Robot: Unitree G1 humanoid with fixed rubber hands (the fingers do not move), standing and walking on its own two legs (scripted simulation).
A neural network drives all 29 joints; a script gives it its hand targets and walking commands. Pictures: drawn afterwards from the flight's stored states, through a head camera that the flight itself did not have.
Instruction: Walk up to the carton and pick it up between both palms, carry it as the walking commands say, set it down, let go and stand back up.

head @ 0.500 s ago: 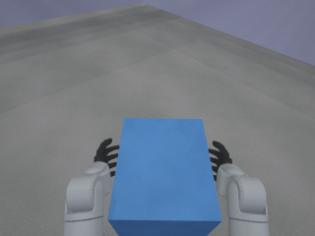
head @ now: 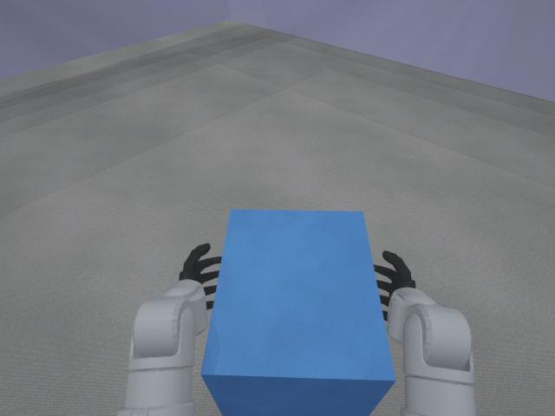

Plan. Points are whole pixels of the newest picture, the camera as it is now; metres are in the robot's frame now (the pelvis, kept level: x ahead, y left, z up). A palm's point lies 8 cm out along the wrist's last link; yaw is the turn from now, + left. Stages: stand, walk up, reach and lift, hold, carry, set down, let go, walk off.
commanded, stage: carry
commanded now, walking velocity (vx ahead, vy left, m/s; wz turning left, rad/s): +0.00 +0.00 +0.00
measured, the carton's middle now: (294, 322) +0.26 -0.01 +0.01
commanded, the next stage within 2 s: none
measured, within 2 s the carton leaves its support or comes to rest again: neither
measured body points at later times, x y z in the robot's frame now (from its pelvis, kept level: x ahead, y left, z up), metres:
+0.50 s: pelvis -0.12 -0.02 +0.02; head -0.10 +0.00 +0.46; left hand +0.16 +0.14 +0.07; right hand +0.18 -0.15 +0.08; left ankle -0.09 +0.07 -0.71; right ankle +0.02 -0.10 -0.71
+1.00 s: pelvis -0.15 +0.01 -0.01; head -0.19 +0.00 +0.44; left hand +0.14 +0.17 +0.04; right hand +0.15 -0.12 +0.03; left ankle -0.09 +0.07 -0.71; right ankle +0.02 -0.10 -0.71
